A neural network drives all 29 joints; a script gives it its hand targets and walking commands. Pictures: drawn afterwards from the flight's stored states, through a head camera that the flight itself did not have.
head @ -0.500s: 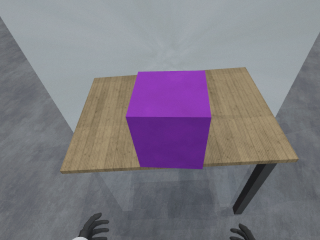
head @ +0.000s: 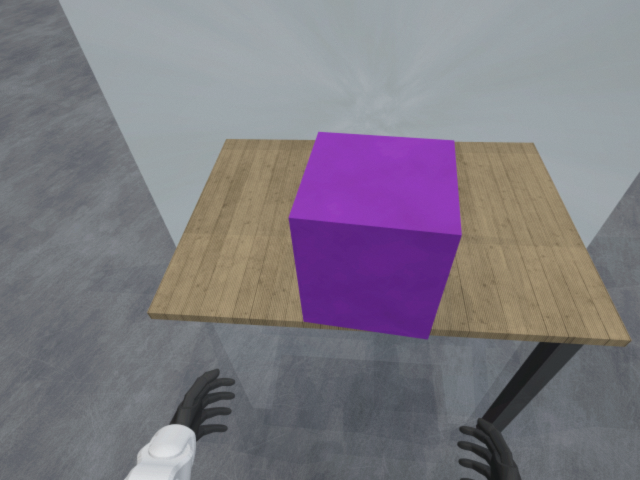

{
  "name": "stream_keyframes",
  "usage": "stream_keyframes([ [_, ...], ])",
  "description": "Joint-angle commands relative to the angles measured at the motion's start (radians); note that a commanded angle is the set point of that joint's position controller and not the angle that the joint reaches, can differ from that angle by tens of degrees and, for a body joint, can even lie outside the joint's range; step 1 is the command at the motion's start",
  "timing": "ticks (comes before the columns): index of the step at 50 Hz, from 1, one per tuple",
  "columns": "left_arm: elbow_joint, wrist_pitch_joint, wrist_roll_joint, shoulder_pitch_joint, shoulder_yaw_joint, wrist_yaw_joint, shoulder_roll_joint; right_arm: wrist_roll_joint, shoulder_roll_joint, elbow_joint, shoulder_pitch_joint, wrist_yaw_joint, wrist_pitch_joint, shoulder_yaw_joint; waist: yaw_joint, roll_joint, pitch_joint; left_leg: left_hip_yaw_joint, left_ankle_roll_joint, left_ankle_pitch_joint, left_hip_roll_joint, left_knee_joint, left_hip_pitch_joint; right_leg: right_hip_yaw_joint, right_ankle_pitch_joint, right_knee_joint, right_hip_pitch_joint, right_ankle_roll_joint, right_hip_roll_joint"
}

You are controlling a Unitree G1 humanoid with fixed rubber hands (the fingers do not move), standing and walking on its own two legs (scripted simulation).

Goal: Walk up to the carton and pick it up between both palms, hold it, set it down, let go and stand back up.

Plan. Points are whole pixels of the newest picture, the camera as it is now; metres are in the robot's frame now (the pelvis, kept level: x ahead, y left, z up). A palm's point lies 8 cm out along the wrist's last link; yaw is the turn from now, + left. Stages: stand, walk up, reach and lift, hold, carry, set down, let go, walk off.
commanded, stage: reach and lift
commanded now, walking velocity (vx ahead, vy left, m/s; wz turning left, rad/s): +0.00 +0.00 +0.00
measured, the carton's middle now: (373, 237) +0.49 -0.06 +0.01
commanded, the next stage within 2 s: none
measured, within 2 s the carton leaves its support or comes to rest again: neither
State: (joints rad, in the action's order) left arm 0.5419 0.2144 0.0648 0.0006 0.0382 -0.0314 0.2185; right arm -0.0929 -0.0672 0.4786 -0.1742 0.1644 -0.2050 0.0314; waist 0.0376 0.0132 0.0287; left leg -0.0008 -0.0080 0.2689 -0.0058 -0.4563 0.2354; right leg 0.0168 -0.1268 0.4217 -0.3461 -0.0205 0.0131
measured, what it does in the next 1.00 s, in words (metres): stands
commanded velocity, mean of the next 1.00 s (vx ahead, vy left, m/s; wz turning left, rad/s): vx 0.00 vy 0.00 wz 0.00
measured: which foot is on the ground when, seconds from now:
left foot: down 0.00-1.00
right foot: down 0.00-1.00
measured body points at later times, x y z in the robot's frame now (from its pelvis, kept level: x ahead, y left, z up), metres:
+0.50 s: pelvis +0.01 +0.01 +0.00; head +0.02 +0.01 +0.45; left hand +0.30 +0.19 -0.03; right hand +0.23 -0.21 -0.04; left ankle -0.02 +0.12 -0.74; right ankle +0.06 -0.11 -0.74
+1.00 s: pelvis +0.03 +0.03 +0.00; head +0.05 +0.03 +0.45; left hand +0.35 +0.16 -0.01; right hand +0.28 -0.22 -0.02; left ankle -0.02 +0.12 -0.74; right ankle +0.06 -0.11 -0.74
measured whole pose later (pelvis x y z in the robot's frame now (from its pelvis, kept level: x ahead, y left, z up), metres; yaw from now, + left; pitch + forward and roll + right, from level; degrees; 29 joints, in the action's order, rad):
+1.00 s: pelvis +0.03 +0.03 +0.00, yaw +0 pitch +5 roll -1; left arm 0.77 -0.28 0.10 0.25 0.10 0.07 0.13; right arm -0.21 -0.17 0.82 0.13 0.04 0.43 -0.04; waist 0.09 0.02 0.06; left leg -0.01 0.03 0.33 0.02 -0.51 0.27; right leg 0.00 -0.18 0.47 -0.38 0.02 -0.01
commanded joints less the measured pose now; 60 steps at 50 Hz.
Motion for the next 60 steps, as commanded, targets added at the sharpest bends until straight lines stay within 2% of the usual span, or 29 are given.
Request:
stream_keyframes([
  [1,-0.164,-0.121,0.035,0.038,-0.022,-0.012,0.083,0.032,-0.122,-0.332,0.063,-0.026,0.181,-0.041,0.022,-0.044,0.278,-0.016,0.022,-0.318,0.000,0.083,0.144,-0.046,0.264,0.025,0.323,0.032,-0.004],
  [3,-0.183,-0.231,0.073,0.119,-0.007,0.014,0.077,0.009,-0.122,-0.354,0.096,-0.055,0.259,-0.025,0.011,-0.081,0.328,-0.015,0.034,-0.278,-0.001,0.087,0.200,-0.041,0.267,0.053,0.359,0.035,-0.008],
  [5,-0.136,-0.294,0.093,0.139,0.021,0.031,0.066,-0.008,-0.112,-0.273,0.053,-0.077,0.288,-0.003,0.018,-0.074,0.303,-0.017,0.045,-0.206,-0.005,0.099,0.246,-0.041,0.225,0.057,0.370,0.035,-0.008],
  [7,-0.056,-0.298,0.080,0.100,0.024,0.028,0.074,-0.012,-0.104,-0.156,-0.025,-0.084,0.276,0.001,0.029,-0.057,0.225,-0.017,0.050,-0.122,-0.002,0.121,0.268,-0.045,0.154,0.031,0.358,0.043,-0.005],
  [9,-0.004,-0.278,0.061,0.057,0.015,0.012,0.084,-0.007,-0.100,-0.082,-0.070,-0.080,0.262,-0.011,0.041,-0.020,0.167,-0.021,0.052,-0.089,-0.001,0.140,0.256,-0.047,0.109,0.003,0.346,0.047,-0.003],
  [12,-0.006,-0.274,0.033,0.080,-0.017,-0.003,0.102,-0.005,-0.103,-0.104,-0.014,-0.070,0.278,-0.026,0.030,0.010,0.148,-0.028,0.053,-0.105,0.005,0.148,0.230,-0.049,0.099,-0.020,0.332,0.052,-0.005],
  [14,-0.034,-0.302,0.047,0.153,-0.011,0.004,0.098,-0.013,-0.097,-0.159,0.077,-0.068,0.311,-0.032,0.018,0.017,0.155,-0.029,0.059,-0.089,0.006,0.142,0.236,-0.050,0.080,-0.018,0.307,0.048,-0.012],
  [16,-0.032,-0.339,0.072,0.243,0.010,0.022,0.090,-0.021,-0.094,-0.167,0.161,-0.072,0.338,-0.035,0.010,0.027,0.152,-0.027,0.063,-0.031,0.005,0.135,0.263,-0.044,0.034,-0.009,0.275,0.042,-0.018],
  [20,0.050,-0.386,0.103,0.307,0.053,0.049,0.071,-0.013,-0.105,-0.102,0.199,-0.083,0.360,-0.058,0.023,0.060,0.150,-0.016,0.070,0.047,-0.004,0.124,0.289,-0.034,-0.030,0.006,0.238,0.036,-0.022],
  [25,0.112,-0.421,0.096,0.337,0.047,0.046,0.072,-0.015,-0.147,-0.012,0.236,-0.085,0.405,-0.089,0.047,0.007,0.218,0.001,0.054,-0.056,0.003,0.086,0.201,-0.023,0.040,0.020,0.223,0.044,-0.012],
  [29,0.124,-0.485,0.106,0.369,0.048,0.049,0.050,-0.050,-0.153,0.012,0.297,-0.095,0.488,-0.076,0.046,-0.050,0.282,0.020,0.039,-0.178,0.006,0.059,0.153,-0.027,0.167,0.043,0.245,0.048,-0.004],
  [32,0.143,-0.526,0.108,0.394,0.054,0.051,0.033,-0.065,-0.164,0.060,0.337,-0.103,0.547,-0.066,0.049,-0.059,0.294,0.029,0.027,-0.218,0.011,0.049,0.133,-0.033,0.221,0.055,0.253,0.049,-0.001],
  [35,0.162,-0.545,0.097,0.415,0.056,0.054,0.017,-0.075,-0.178,0.133,0.367,-0.109,0.593,-0.076,0.056,-0.034,0.273,0.035,0.013,-0.227,0.017,0.038,0.116,-0.036,0.223,0.057,0.232,0.043,0.001],
  [41,0.166,-0.540,0.051,0.431,0.039,0.078,-0.007,-0.104,-0.183,0.245,0.425,-0.122,0.657,-0.085,0.054,0.016,0.232,0.044,-0.011,-0.255,0.026,0.018,0.078,-0.039,0.228,0.051,0.198,0.031,0.004],
  [44,0.117,-0.527,0.037,0.465,0.032,0.097,-0.014,-0.118,-0.185,0.244,0.465,-0.127,0.669,-0.091,0.049,0.026,0.258,0.042,-0.014,-0.270,0.029,0.016,0.063,-0.042,0.241,0.050,0.198,0.028,0.006],
  [48,0.065,-0.504,0.037,0.500,0.039,0.122,-0.022,-0.118,-0.205,0.218,0.519,-0.131,0.666,-0.099,0.055,0.008,0.309,0.049,-0.017,-0.302,0.025,0.015,0.039,-0.041,0.262,0.050,0.202,0.028,0.005],
  [54,0.054,-0.442,0.046,0.555,0.041,0.129,-0.025,-0.098,-0.246,0.220,0.575,-0.129,0.613,-0.125,0.073,-0.003,0.345,0.053,-0.027,-0.332,0.020,0.015,0.012,-0.035,0.270,0.031,0.196,0.030,0.011],
  [60,0.065,-0.369,0.064,0.658,0.033,0.126,-0.021,-0.095,-0.265,0.212,0.695,-0.135,0.531,-0.132,0.071,-0.007,0.363,0.060,-0.033,-0.370,0.012,0.028,-0.010,-0.025,0.282,0.003,0.198,0.037,0.017],
])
